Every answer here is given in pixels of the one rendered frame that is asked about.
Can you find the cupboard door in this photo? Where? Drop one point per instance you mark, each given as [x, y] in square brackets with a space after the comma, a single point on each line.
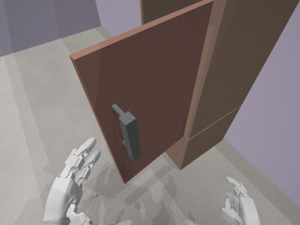
[149, 71]

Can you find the right robot hand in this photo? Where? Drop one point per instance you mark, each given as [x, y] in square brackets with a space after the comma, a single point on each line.
[244, 210]

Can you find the handle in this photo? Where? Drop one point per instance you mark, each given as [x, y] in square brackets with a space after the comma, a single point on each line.
[128, 124]

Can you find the left robot hand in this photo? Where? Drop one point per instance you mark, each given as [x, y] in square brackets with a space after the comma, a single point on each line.
[67, 186]

